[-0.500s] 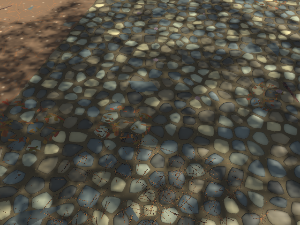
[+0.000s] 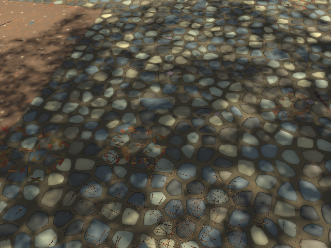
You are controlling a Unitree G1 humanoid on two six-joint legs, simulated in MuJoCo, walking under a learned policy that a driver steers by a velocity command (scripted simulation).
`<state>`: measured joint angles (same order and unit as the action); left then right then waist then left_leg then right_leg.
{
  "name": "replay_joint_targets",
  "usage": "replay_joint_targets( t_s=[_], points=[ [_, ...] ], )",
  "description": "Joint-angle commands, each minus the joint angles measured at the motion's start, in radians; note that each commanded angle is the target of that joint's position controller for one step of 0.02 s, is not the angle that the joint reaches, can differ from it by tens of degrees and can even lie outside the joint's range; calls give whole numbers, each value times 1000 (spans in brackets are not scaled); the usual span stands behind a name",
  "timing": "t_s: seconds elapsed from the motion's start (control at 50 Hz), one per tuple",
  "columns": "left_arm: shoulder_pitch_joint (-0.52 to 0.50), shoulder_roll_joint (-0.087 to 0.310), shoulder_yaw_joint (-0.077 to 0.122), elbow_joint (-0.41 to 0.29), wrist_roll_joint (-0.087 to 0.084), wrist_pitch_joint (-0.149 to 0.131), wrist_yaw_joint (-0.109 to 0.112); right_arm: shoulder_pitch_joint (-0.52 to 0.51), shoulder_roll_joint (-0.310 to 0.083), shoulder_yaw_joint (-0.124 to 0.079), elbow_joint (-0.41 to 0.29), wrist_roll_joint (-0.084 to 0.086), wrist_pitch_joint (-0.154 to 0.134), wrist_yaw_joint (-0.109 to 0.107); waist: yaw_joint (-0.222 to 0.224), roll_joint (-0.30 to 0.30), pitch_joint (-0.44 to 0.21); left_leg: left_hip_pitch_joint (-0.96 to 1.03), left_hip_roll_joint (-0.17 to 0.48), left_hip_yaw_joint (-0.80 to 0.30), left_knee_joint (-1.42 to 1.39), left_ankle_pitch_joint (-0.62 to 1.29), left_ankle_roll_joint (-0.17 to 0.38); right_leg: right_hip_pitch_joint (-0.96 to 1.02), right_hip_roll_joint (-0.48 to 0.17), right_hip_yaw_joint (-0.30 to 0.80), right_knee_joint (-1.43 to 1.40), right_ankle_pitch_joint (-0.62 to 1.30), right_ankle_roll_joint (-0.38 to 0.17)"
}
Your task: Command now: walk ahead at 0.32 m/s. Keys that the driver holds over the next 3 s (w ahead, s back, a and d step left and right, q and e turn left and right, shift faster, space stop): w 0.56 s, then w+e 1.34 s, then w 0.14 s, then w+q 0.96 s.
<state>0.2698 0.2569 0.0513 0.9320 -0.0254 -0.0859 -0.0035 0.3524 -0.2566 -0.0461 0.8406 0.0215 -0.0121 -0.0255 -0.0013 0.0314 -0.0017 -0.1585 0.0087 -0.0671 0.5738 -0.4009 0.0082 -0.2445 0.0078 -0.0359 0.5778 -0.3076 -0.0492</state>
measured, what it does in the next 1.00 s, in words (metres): walks ahead: left foot, then right foot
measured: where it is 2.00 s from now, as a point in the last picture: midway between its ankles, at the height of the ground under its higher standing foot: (219, 150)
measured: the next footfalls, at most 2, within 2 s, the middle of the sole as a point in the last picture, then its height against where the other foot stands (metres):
left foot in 0.46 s outside the picture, level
right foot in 1.00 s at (212, 213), level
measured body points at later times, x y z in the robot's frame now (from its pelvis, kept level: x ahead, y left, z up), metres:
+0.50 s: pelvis +0.24 +0.03 -0.01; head +0.27 +0.03 +0.44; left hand +0.16 +0.29 -0.15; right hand +0.48 -0.20 -0.09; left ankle +0.36 +0.12 -0.73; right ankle +0.01 -0.10 -0.69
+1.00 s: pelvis +0.53 -0.01 -0.01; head +0.56 -0.03 +0.44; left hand +0.77 +0.18 -0.10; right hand +0.48 -0.29 -0.15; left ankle +0.36 +0.12 -0.72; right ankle +0.64 -0.13 -0.73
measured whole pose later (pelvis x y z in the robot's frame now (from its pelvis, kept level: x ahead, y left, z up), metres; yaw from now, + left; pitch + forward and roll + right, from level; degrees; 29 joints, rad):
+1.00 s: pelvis +0.53 -0.01 -0.01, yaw -11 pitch +2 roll +2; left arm 0.09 0.25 0.03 0.72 -0.02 -0.06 -0.06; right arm 0.33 -0.28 -0.06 0.92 0.01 -0.05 -0.01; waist -0.05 -0.02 0.02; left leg 0.10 0.00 0.22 0.35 -0.45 -0.02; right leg -0.54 -0.03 -0.05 0.57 -0.08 -0.10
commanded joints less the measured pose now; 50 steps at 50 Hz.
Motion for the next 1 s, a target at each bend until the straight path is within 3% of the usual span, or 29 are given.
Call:
replay_joint_targets(
  t_s=[0.02, 0.04, 0.06, 0.1, 0.14, 0.2, 0.26, 0.32, 0.38, 0.42, 0.44, 0.46, 0.48, 0.5, 0.52, 0.54, 0.56, 0.6, 0.64, 0.68, 0.74, 0.8, 0.9, 0.92, 0.96, 0.98, 1.0],
  points=[
    [311, 253, 60, 46, 18, -30, -22, -203, -65, -12, -169, 7, -48, -10, 142, -346, 24, -565, -88, 16, 396, -175, 2, 400, -381, 747, -415, -195, -221],
    [220, 189, 37, 22, 23, -38, -21, -164, -111, -25, -153, 24, -61, -6, 89, -222, 78, -638, -20, -55, 538, -158, 18, 361, -404, 738, -415, -230, -241],
    [158, 138, 24, -2, 18, -39, -17, -141, -113, -25, -132, 27, -73, 6, 64, -165, 119, -667, 24, -56, 568, -49, 39, 341, -355, 614, -408, -212, -206],
    [113, 120, 13, -16, 17, -32, -15, -167, -111, -32, -121, 8, -84, 16, 52, -120, 121, -683, 80, -17, 519, 111, 53, 341, -292, 445, -426, -49, -145],
    [155, 80, -3, -1, 24, -19, -13, -184, -86, -31, -121, -3, -82, 34, 56, -143, 86, -628, 89, 28, 467, 200, 38, 334, -232, 303, -429, 192, -119],
    [190, 108, -3, 10, 23, -5, 3, -259, -45, -18, -148, -6, -74, 44, 68, -113, 85, -619, 79, 74, 334, 277, -3, 311, -207, 200, -437, 387, -129],
    [194, 135, -3, 8, 24, 3, 18, -378, -22, -2, -189, 0, -78, 53, 91, -117, 118, -521, 50, 105, 115, 404, -20, 220, -182, 136, -476, 363, -121],
    [229, 148, 1, 24, 13, 3, 22, -449, -37, 0, -214, 8, -83, 64, 97, -124, 153, -464, 31, 107, 8, 459, -7, 217, -215, 128, -493, 347, -130],
    [218, 160, 11, 29, 5, 9, 23, -460, -71, -7, -229, 7, -90, 76, 58, -125, 142, -440, 23, 88, -52, 417, 40, 315, -260, 117, -432, 493, -111],
    [194, 187, 22, 20, 13, 19, 23, -363, -117, -28, -207, 3, -90, 72, -11, -154, 44, -285, -26, 118, -46, 355, 80, 363, -262, 98, -283, 842, -89],
    [178, 185, 22, 14, 20, 30, 24, -210, -153, -49, -161, 5, -86, 64, -92, -154, -55, -92, -57, 142, -56, 354, 111, 337, -228, 68, -105, 978, -68],
    [171, 169, 13, -2, 29, 33, 25, -28, -193, -66, -114, 3, -79, 51, -169, -132, -173, 206, 19, 62, -25, 350, 154, 160, -193, 57, 134, 858, -40],
    [298, 37, -24, -22, 33, 19, 13, 98, -288, -89, -83, -24, -74, 47, -124, 115, -352, 619, 298, -403, -62, 127, 312, -247, -24, 28, 557, 338, 23],
    [294, 42, -27, 1, 15, -9, 4, 100, -213, -65, -69, -15, -71, 50, -123, 191, -427, 616, 382, -722, -269, -27, 343, -368, 49, 165, 737, -236, 19],
    [177, 142, 4, -46, -19, -28, -3, 3, -163, -46, -72, -7, -74, 51, -107, 145, -220, 453, 344, -601, -311, -83, 284, -469, -17, 174, 796, -195, 1],
    [91, 156, 6, -74, -28, -37, 0, -83, -138, -37, -84, -8, -76, 51, -76, 68, -98, 278, 310, -450, -338, -5, 254, -464, -72, 139, 762, -102, -11],
    [55, 141, 8, -82, -15, -36, 5, -141, -115, -30, -85, -17, -83, 57, -39, 4, -26, 128, 269, -339, -373, 114, 238, -427, -111, 120, 696, -30, -7],
    [116, 99, 10, -58, -3, -6, 10, -196, -78, -23, -78, -30, -98, 61, 25, 49, -12, -15, 211, -187, -429, 222, 215, -306, -161, 132, 624, 40, 3],
    [124, 72, 7, -57, -3, 21, 15, -184, -84, -26, -50, -27, -114, 62, 40, 44, 16, -83, 205, -98, -470, 280, 225, -301, -170, 127, 591, 63, 21],
    [55, 82, 11, -90, 2, 31, 21, -160, -110, -32, -24, -34, -121, 53, 31, 31, 56, -92, 205, -36, -497, 316, 227, -378, -170, 148, 519, 142, 39],
    [-32, 83, 13, -125, 7, 20, 11, -129, -132, -34, -3, -36, -119, 37, 6, 9, 67, -44, 185, 59, -498, 392, 202, -423, -144, 152, 328, 334, 44],
    [-144, 56, -1, -165, 11, 10, -9, -98, -156, -34, 11, -29, -114, 26, -40, -8, 80, -1, 184, 134, -507, 417, 178, -391, -122, 82, 149, 454, 40],
    [-271, 55, -9, -256, 6, 10, -45, -12, -178, -42, 51, -13, -71, 19, -82, -19, 105, 252, 256, 173, -413, 531, 158, -499, -104, 41, 30, 337, 3],
    [-275, 62, -7, -272, 5, 10, -54, -14, -186, -44, 51, -10, -60, 17, -73, -11, 98, 287, 267, 182, -373, 616, 148, -494, -91, 22, 21, 281, -10],
    [-217, 98, 11, -285, 4, 15, -62, -42, -215, -52, 34, -11, -41, 8, -25, 32, 31, 312, 267, 216, -225, 964, 122, -367, -28, -43, 25, 170, -47],
    [-111, 134, 32, -269, 3, 18, -62, -53, -223, -54, 25, -15, -30, 2, 36, 46, -37, 291, 252, 237, -68, 1105, 105, -224, 17, -69, 19, 143, -72],
    [56, 193, 66, -230, -1, 20, -51, -62, -212, -47, 12, -15, -24, -5, 121, 21, -126, 180, 210, 265, 161, 1075, 69, 26, 50, -51, -37, 193, -113]
  ],
)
